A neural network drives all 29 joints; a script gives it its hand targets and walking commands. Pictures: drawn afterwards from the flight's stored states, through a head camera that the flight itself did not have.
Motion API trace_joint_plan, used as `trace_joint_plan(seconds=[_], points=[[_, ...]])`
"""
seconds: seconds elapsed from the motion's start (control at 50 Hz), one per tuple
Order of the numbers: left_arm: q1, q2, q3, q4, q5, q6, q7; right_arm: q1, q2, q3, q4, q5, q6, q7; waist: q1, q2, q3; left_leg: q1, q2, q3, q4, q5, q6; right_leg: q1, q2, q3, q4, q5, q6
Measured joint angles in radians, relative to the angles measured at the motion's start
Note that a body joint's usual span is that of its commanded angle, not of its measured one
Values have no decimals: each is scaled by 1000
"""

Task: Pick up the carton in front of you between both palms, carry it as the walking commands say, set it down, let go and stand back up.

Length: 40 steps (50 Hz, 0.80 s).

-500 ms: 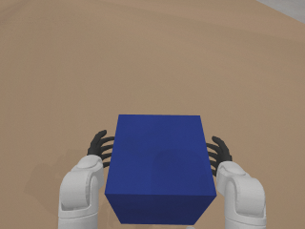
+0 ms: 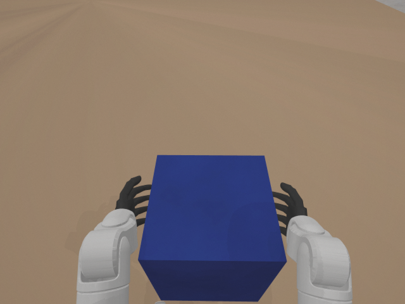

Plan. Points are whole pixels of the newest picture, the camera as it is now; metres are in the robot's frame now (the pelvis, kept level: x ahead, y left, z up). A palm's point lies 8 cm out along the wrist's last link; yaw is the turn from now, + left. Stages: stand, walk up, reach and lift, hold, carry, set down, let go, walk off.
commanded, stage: carry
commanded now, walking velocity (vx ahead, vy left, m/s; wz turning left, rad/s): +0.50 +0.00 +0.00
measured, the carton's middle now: (209, 231) +0.28 +0.00 -0.01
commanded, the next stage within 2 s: none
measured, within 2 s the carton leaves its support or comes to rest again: neither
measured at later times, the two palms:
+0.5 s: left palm (154, 96) +0.63 +0.16 +0.07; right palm (264, 102) +0.60 -0.13 +0.07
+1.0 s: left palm (179, 37) +0.96 +0.13 +0.09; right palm (263, 40) +0.95 -0.17 +0.08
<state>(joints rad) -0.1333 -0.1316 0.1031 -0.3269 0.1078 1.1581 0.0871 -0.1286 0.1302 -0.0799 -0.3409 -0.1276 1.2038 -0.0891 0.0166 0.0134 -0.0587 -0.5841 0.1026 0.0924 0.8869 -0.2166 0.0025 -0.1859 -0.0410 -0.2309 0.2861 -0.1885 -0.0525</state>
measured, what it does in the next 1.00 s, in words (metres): walks ahead: left foot, then right foot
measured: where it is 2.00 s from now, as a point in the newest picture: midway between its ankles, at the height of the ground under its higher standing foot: (215, 131)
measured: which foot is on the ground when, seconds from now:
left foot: up 0.00-0.20, down 0.22-0.70, up 0.72-1.00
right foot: down 0.00-0.22, up 0.24-0.66, down 0.68-1.00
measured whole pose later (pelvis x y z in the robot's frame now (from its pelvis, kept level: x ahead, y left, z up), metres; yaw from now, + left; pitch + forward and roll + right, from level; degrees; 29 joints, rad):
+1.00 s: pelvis +0.69 -0.02 +0.00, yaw +0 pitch +5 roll +2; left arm -0.14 -0.13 0.11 -0.39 0.10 1.17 0.09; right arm -0.13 0.13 -0.07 -0.40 -0.13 1.21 -0.09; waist 0.01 0.01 -0.06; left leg -0.60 0.11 0.12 0.73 -0.14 -0.01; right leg -0.09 -0.04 -0.22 0.24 -0.23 -0.04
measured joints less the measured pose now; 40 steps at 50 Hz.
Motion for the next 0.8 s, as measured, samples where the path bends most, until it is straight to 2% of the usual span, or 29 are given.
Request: trace_joint_plan(seconds=[0.1, 0.2, 0.22, 0.24, 0.26, 0.3, 0.32, 0.36, 0.4, 0.48, 0.6, 0.64, 0.68, 0.7, 0.74, 0.76, 0.8], points=[[5, 1, -8, -48, -7, 3, -1, 13, -1, 9, -56, 4, 3, -4, -9, -5, -17, -17, 6, 40, -255, 122, -11, 141, -2, 8, -59, -74, 33], [-13, -1, -13, -78, 0, 31, -1, 3, 0, -1, -89, 12, 25, -6, -8, -16, -47, 58, -30, 108, -406, 158, 14, 263, -17, 22, -27, -210, 86], [-17, -1, -9, -80, 2, 37, -1, -6, 0, -3, -82, 13, 29, -5, -6, -18, -52, 92, -40, 122, -433, 155, 28, 268, -28, 28, 29, -257, 96], [-23, -1, 4, -71, 4, 40, -2, -17, 2, 1, -58, 13, 23, -5, -12, -44, -52, 99, -56, 138, -401, 154, 56, 242, -62, 34, 137, -305, 99], [-27, -1, 17, -57, 6, 41, -2, -30, 3, 1, -29, 11, 19, -5, -19, -57, -48, 99, -61, 148, -356, 116, 71, 181, -84, 58, 301, -298, 92], [-30, -2, 29, -30, 10, 45, -3, -47, 6, -3, 15, 8, 21, -4, -32, -41, -28, 125, -51, 145, -339, 50, 77, 15, -53, 135, 645, -294, 77], [-29, -2, 29, -23, 12, 47, -3, -44, 6, -4, 23, 8, 22, -4, -34, -32, -16, 151, -46, 141, -364, 46, 63, -65, -35, 152, 766, -285, 68], [-25, -1, 19, -14, 15, 46, -3, -30, 4, -6, 22, 11, 19, -4, -39, -23, 5, 214, -44, 137, -433, 46, 54, -194, -22, 157, 852, -221, 54], [-20, -1, 5, -11, 17, 37, -3, -13, 2, -10, 10, 14, 12, -4, -45, -18, 14, 278, -46, 130, -503, 45, 52, -285, -28, 150, 802, -157, 48], [-5, 0, -19, -35, 19, 15, -2, 6, 0, -13, -25, 23, -6, -3, -51, -14, 14, 401, -50, 116, -604, 24, 37, -390, -48, 136, 590, -49, 58], [13, 2, -22, -96, 16, 22, 2, 4, 0, 0, -62, 26, -1, 0, -34, -13, -12, 585, -48, 110, -658, -85, -13, -385, -48, 74, 270, 120, 64], [8, 1, -16, -105, 11, 32, 2, -2, 1, 3, -71, 22, 10, 0, -31, -7, -23, 634, -40, 103, -632, -148, -36, -348, -35, 40, 204, 142, 55], [-10, 0, -10, -94, 7, 40, 2, -11, 0, -1, -75, 15, 22, 0, -27, -2, -32, 647, -19, 95, -518, -242, -54, -288, -17, 8, 156, 136, 34], [-21, -2, -12, -69, 8, 32, 2, -20, -1, -13, -64, 14, 25, 1, -19, 22, -31, 605, 15, 87, -386, -262, -50, -291, -4, -6, 205, 118, 6], [-44, -5, -8, -17, 10, 29, 2, -31, 2, -35, -35, 10, 31, 1, -7, 27, -18, 451, 7, 10, -41, -256, -27, -281, -4, -15, 259, 46, -29], [-47, -5, -6, -1, 10, 31, 1, -31, 3, -39, -24, 7, 34, 1, -4, 22, -9, 371, -11, -14, 100, -251, -15, -258, -6, -16, 246, 28, -34], [-41, -5, -3, 12, 9, 33, 2, -27, 2, -35, -10, 3, 37, 1, -2, 10, 7, 238, -31, -23, 235, -204, 3, -201, -10, -13, 190, 25, -21]])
